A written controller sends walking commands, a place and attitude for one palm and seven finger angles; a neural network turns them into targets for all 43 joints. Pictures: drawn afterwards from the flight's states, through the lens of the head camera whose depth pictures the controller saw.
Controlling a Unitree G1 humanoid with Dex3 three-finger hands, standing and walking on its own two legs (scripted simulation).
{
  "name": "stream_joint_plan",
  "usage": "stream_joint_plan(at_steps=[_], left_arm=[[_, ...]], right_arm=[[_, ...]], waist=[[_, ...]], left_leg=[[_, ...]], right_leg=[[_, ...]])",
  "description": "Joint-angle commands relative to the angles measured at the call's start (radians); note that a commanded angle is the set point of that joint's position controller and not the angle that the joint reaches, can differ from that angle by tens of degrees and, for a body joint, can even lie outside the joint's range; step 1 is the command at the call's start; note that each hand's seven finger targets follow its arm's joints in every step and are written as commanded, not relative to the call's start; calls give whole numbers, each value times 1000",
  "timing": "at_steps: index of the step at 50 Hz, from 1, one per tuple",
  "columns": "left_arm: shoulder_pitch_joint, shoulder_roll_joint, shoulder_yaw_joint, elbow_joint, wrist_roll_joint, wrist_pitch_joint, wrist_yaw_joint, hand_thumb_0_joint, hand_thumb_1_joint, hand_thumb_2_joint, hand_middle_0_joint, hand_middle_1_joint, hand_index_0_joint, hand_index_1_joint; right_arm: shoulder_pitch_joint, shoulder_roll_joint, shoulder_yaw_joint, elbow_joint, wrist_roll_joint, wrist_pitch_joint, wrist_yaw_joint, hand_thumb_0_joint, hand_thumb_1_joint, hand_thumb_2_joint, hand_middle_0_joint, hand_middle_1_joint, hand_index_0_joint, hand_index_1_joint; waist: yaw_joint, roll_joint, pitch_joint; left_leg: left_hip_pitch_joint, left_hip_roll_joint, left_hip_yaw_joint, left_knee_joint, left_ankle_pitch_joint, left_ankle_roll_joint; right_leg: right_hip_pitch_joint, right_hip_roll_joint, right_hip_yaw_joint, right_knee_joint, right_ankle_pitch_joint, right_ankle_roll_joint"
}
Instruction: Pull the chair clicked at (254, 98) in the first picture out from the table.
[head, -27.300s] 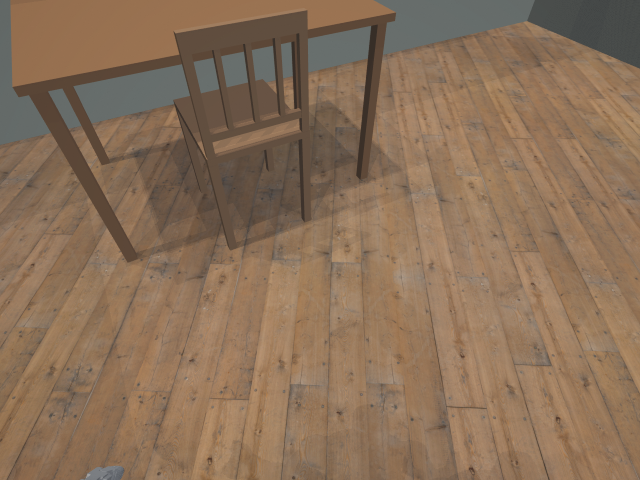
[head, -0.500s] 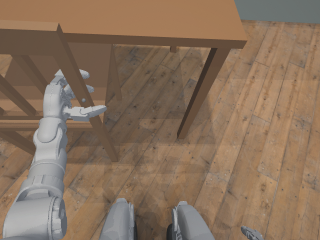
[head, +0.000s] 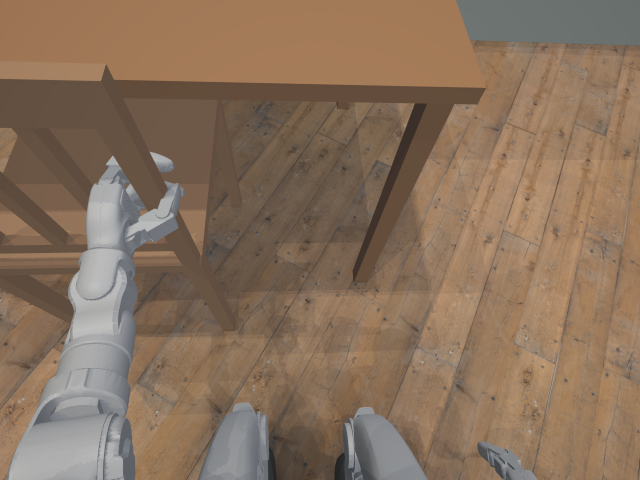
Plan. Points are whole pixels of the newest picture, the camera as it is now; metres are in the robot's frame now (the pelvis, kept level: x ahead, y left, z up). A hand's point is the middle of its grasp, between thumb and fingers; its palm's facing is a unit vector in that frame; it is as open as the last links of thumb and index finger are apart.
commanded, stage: hook a spindle and tug to test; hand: left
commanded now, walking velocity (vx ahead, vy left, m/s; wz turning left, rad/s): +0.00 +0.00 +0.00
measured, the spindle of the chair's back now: (7, 193) +0.46 +0.38 +0.02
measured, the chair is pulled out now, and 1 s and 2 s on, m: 0.00 0.04 0.14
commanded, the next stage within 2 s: step backward, pulling the chair out in 0.38 s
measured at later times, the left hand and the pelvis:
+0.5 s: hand (157, 238) +0.40 +0.19 +0.02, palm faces +0.03 -1.00 -0.03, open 6.0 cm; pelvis +0.02 +0.00 +0.01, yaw +1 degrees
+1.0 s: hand (160, 244) +0.38 +0.18 +0.04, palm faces +0.11 -0.98 -0.13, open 5.5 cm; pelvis +0.01 +0.02 +0.10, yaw -2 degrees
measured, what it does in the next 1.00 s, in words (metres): rises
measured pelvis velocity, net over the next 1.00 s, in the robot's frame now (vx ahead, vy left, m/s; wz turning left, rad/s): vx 0.01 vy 0.02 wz -0.04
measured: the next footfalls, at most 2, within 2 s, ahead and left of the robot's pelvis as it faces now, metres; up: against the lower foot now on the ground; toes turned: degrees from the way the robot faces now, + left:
none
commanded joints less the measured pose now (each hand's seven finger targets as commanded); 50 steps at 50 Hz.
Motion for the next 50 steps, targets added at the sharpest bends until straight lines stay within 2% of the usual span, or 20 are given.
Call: stream_joint_plan(at_steps=[1, 3, 7, 9, 11, 13, 16, 20, 22, 24, 25, 26, 27, 29, 30, 32, 35, 38, 42, 50], left_arm=[[-162, 192, 43, -247, -8, -83, -23, 0, 900, 900, -500, -1450, -500, -1450], [-148, 176, 30, -261, -11, -83, -28, 0, 900, 900, -500, -1450, -500, -1450], [-37, 171, 38, -326, -26, -85, -39, 0, 900, 900, -500, -1450, -500, -1450], [2, 129, 3, -357, -36, -79, -40, 0, 900, 900, -500, -1450, -500, -1450], [11, 158, 28, -383, -41, -80, -37, 0, 900, 900, -500, -1450, -500, -1450], [64, 125, 6, -391, -47, -76, -40, 0, 900, 900, -500, -1450, -500, -1450], [78, 108, -17, -448, -46, -87, -38, 0, 900, 900, -500, -1450, -500, -1450], [10, 95, -43, -457, -45, -90, -32, 0, 900, 900, -500, -1450, -500, -1450], [33, 89, -39, -419, -41, -84, -34, 0, 900, 900, -500, -1450, -500, -1450], [-69, 68, -74, -426, -36, -87, -37, 0, 900, 900, -500, -1450, -500, -1450], [-202, 350, 30, -557, 101, 26, 107, 0, 900, 900, -500, -1450, -500, -1450], [-251, 287, -33, -667, 103, 77, 164, 0, 900, 900, -500, -1450, -500, -1450], [-145, 230, -53, -573, 112, 138, 202, 0, 900, 900, -500, -1450, -500, -1450], [-21, 108, -141, -372, 122, 222, 241, 0, 900, 900, -500, -1450, -500, -1450], [-7, 76, -169, -249, 129, 252, 253, 0, 900, 900, -500, -1450, -500, -1450], [-118, 86, -176, -165, 126, 241, 264, 0, 900, 900, -500, -1450, -500, -1450], [-199, 100, -178, -94, 136, 200, 273, 0, 900, 900, -500, -1450, -500, -1450], [-191, 45, -219, -32, 127, 173, 262, 0, 900, 900, -500, -1450, -500, -1450], [-173, 34, -221, -21, 127, 146, 250, 0, 900, 900, -500, -1450, -500, -1450], [-39, 83, -161, -55, 138, 134, 246, 0, 900, 900, -500, -1450, -500, -1450]], right_arm=[[88, -163, -61, -93, 3, -27, -5, 0, -900, -900, 200, 300, 200, 300], [81, -159, -62, -95, 5, -29, -4, 0, -900, -900, 200, 300, 200, 300], [79, -155, -65, -110, 7, -32, 0, 0, -900, -900, 200, 300, 200, 300], [73, -151, -67, -115, 9, -34, 3, 0, -900, -900, 200, 300, 200, 300], [75, -156, -70, -111, 10, -36, 1, 0, -900, -900, 200, 300, 200, 300], [71, -151, -71, -114, 10, -40, 2, 0, -900, -900, 200, 300, 200, 300], [67, -151, -73, -113, 9, -47, 0, 0, -900, -900, 200, 300, 200, 300], [65, -155, -74, -96, 6, -56, -7, 0, -900, -900, 200, 300, 200, 300], [59, -155, -74, -94, 6, -56, -10, 0, -900, -900, 200, 300, 200, 300], [53, -152, -71, -84, 5, -60, -14, 0, -900, -900, 200, 300, 200, 300], [121, -124, -55, -173, 58, 7, -47, 0, -900, -900, 200, 300, 200, 300], [118, -119, -62, -187, 69, 23, -78, 0, -900, -900, 200, 300, 200, 300], [98, -117, -58, -180, 71, 37, -97, 0, -900, -900, 200, 300, 200, 300], [73, -108, -44, -143, 70, 69, -121, 0, -900, -900, 200, 300, 200, 300], [85, -113, -38, -123, 69, 82, -130, 0, -900, -900, 200, 300, 200, 300], [79, -124, -35, -92, 69, 93, -140, 0, -900, -900, 200, 300, 200, 300], [82, -128, -43, -67, 63, 93, -146, 0, -900, -900, 200, 300, 200, 300], [62, -117, -44, -54, 57, 91, -137, 0, -900, -900, 200, 300, 200, 300], [34, -114, -47, -52, 44, 77, -127, 0, -900, -900, 200, 300, 200, 300], [34, -121, -62, -54, 44, 63, -127, 0, -900, -900, 200, 300, 200, 300]], waist=[[39, 36, -474], [33, 34, -462], [62, 62, -493], [55, 63, -478], [56, 44, -470], [53, 23, -455], [57, 69, -472], [30, 54, -434], [35, 33, -427], [16, 52, -430], [82, 111, -672], [62, 184, -693], [54, 205, -624], [51, 102, -412], [43, 15, -330], [40, -2, -259], [54, 136, -275], [59, 248, -243], [70, 292, -208], [72, 149, -283]], left_leg=[[421, -21, -62, -128, 446, -17], [402, -23, -55, -128, 435, -14], [445, -23, -51, -136, 506, -19], [469, -20, -54, -143, 529, -20], [466, -16, -59, -141, 545, -20], [455, -20, -53, -139, 536, -16], [505, -14, -63, -140, 584, -22], [494, -13, -73, -129, 556, -19], [481, -17, -69, -127, 537, -20], [471, -19, -72, -120, 503, -20], [831, -21, -39, -315, 491, -2], [939, -26, -39, -366, 565, -8], [939, -20, -49, -383, 619, -11], [855, 15, -86, -456, 573, 0], [800, 23, -82, -467, 591, 10], [781, 49, -85, -512, 634, 9], [907, 87, -105, -568, 821, 5], [1046, 146, -168, -634, 957, 16], [1139, 186, -192, -692, 1028, 28], [1188, 192, -135, -673, 1125, 4]], right_leg=[[225, 9, 36, -145, 446, -13], [236, 7, 40, -146, 456, -10], [272, 7, 39, -141, 514, -14], [263, 7, 33, -150, 519, -13], [261, 7, 32, -145, 528, -12], [279, 6, 35, -151, 547, -9], [248, 4, 29, -141, 540, -11], [210, 2, 24, -141, 512, -11], [213, 1, 24, -143, 507, -10], [193, -2, 24, -138, 486, -10], [581, -57, 111, -313, 548, -26], [629, -58, 108, -372, 694, -17], [595, -67, 104, -382, 728, -11], [571, -69, 84, -425, 654, 6], [595, -74, 86, -459, 711, 16], [647, -105, 102, -500, 804, 31], [668, -115, 106, -529, 811, 31], [616, -83, 86, -539, 506, 23], [614, -63, 67, -567, 356, 15], [758, -82, 87, -670, 670, 5]])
